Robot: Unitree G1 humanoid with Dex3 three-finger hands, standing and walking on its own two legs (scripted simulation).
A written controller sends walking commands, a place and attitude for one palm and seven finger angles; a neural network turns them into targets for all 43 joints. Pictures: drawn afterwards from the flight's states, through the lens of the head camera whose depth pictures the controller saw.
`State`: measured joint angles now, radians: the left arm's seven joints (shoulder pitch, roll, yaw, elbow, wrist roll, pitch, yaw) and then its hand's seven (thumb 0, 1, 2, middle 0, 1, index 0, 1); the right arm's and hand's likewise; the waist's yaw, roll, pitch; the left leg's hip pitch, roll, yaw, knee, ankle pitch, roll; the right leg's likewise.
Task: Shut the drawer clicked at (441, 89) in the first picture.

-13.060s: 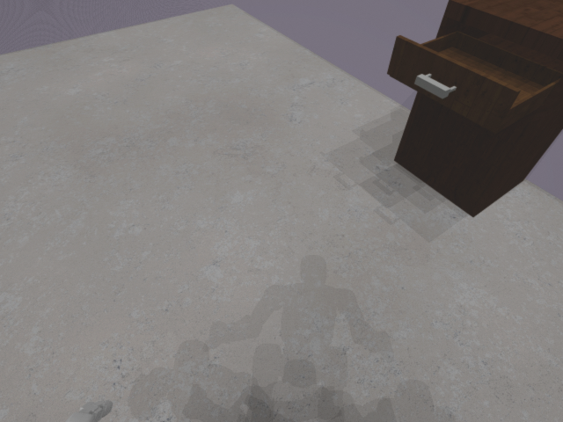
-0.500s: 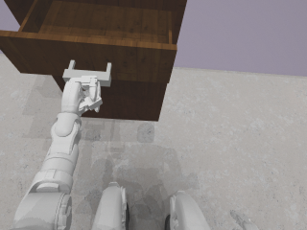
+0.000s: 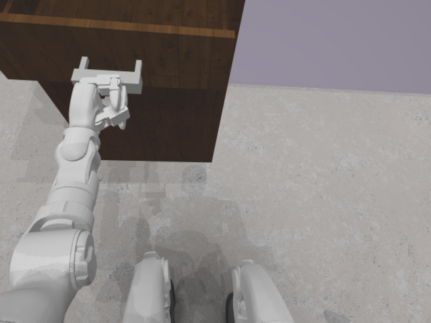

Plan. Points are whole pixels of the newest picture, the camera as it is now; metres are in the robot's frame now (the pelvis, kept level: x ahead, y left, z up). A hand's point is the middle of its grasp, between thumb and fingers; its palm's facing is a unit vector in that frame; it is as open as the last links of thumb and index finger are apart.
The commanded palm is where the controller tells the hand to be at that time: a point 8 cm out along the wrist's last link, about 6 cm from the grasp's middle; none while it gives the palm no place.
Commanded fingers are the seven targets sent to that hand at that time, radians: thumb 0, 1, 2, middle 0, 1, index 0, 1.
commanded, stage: push the drawer shut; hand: left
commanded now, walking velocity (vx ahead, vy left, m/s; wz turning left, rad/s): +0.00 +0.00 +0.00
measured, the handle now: (110, 72) +0.57 +0.18 +0.05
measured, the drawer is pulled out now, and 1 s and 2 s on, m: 0.10 0.00 0.00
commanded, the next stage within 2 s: pull the fist back off the drawer in 1.10 s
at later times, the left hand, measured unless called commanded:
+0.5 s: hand (130, 78) +0.55 +0.14 +0.05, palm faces -0.04 -1.00 -0.05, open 3.0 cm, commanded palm +0.56 +0.16 +0.05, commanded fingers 0.00 0.90 0.90 -1.40 -1.60 -1.40 -1.60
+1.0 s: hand (129, 63) +0.59 +0.15 +0.05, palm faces -0.04 -1.00 -0.06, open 3.0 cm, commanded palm +0.62 +0.15 +0.05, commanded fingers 0.00 0.90 0.90 -1.40 -1.60 -1.40 -1.60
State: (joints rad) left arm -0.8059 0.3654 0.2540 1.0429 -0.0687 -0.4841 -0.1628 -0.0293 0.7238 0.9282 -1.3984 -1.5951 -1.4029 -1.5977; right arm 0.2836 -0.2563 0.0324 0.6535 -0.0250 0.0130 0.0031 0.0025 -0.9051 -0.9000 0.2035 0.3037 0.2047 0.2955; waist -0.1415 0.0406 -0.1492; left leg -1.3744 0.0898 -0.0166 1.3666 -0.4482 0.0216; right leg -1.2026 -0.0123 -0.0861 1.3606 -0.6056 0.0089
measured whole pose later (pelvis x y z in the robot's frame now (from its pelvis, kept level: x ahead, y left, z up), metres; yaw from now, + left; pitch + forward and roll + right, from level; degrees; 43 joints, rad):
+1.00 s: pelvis -0.01 +0.00 -0.03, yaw -3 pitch +33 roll -7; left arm -1.25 0.62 0.33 1.25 0.06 -0.32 -0.15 0.00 0.66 0.97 -1.40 -1.59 -1.40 -1.60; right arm 0.35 -0.25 0.08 0.66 -0.06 0.02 0.02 0.00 -0.90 -0.90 0.20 0.30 0.21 0.30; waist -0.26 0.05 -0.12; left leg -1.60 0.11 -0.06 1.47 -0.45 0.02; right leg -1.41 0.02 -0.11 1.44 -0.60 0.00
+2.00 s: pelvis +0.01 +0.00 -0.01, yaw -3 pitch +32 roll -6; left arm -1.06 0.52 0.38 1.11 0.01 -0.33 -0.12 0.00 0.86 0.90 -1.40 -1.60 -1.40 -1.60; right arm 0.35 -0.24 0.06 0.64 -0.05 0.03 0.05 0.00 -0.90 -0.90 0.20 0.30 0.21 0.30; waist -0.23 0.07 -0.13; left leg -1.48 0.12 -0.02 1.40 -0.47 0.02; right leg -1.31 0.03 -0.08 1.36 -0.60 0.01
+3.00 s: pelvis +0.08 -0.01 +0.15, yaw +1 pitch -2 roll +0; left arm 0.31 0.31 0.16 -0.22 -0.07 -0.02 0.10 0.01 0.89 0.90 -1.40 -1.59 -1.40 -1.60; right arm 0.15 -0.23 0.07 0.57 0.01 0.01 -0.08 0.01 -0.90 -0.90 0.20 0.30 0.21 0.30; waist 0.04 0.06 0.01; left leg -0.20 0.03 0.06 0.45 -0.22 0.00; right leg -0.06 -0.02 -0.03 0.41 -0.32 0.01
